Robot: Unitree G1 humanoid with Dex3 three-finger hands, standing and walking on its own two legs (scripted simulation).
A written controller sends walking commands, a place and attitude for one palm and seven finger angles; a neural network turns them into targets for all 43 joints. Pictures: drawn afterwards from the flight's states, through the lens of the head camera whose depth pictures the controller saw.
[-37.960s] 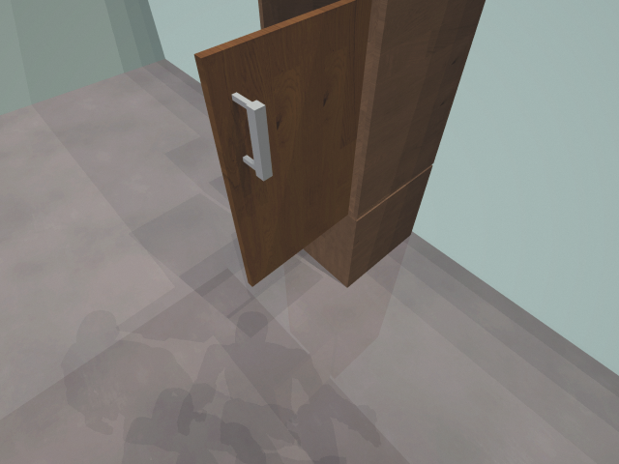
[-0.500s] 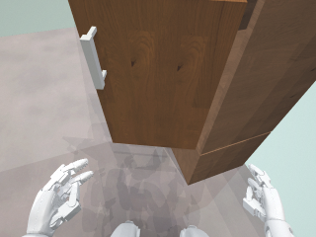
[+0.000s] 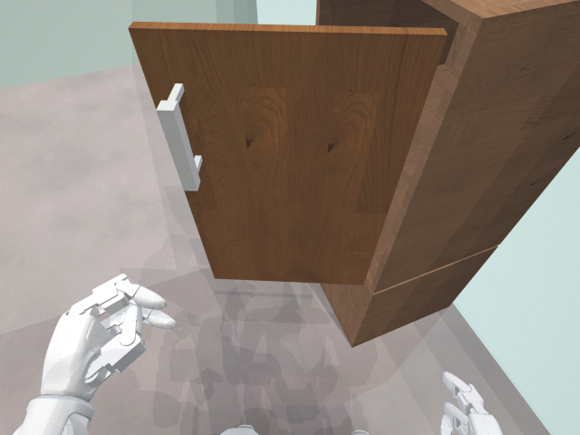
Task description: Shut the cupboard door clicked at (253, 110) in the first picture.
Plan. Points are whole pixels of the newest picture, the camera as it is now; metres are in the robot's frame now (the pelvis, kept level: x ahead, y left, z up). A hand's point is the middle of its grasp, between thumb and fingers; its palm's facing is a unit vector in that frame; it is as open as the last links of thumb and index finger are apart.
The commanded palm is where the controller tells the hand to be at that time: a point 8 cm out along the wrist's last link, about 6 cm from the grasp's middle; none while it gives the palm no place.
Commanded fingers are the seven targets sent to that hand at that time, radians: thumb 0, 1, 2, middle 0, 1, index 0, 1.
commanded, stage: raise the hand and make a fist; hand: left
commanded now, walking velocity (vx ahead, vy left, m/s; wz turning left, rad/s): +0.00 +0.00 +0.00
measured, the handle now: (184, 140) +0.47 +0.18 +0.16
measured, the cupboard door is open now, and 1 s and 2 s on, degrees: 65 65 65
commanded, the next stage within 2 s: bring the fist close to the handle in 1.00 s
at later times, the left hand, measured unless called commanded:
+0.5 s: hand (117, 294) +0.23 +0.20 +0.15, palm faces +0.04 -1.00 -0.07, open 3.1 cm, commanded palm +0.20 +0.24 +0.15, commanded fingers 0.00 0.90 0.90 -1.30 -1.50 -1.30 -1.50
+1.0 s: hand (131, 281) +0.24 +0.18 +0.16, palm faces +0.06 -1.00 -0.07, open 3.1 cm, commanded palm +0.21 +0.23 +0.16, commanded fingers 0.00 0.90 0.90 -1.30 -1.50 -1.30 -1.50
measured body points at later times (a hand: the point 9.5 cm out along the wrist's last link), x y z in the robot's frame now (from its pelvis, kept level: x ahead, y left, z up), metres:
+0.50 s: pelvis +0.01 +0.00 +0.03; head +0.01 -0.01 +0.48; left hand +0.23 +0.25 +0.15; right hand +0.21 -0.20 -0.03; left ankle +0.01 +0.11 -0.69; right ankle +0.02 -0.12 -0.69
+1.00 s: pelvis +0.01 -0.01 +0.04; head +0.00 -0.03 +0.49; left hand +0.23 +0.23 +0.17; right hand +0.19 -0.24 -0.03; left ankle +0.01 +0.11 -0.69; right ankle +0.02 -0.12 -0.69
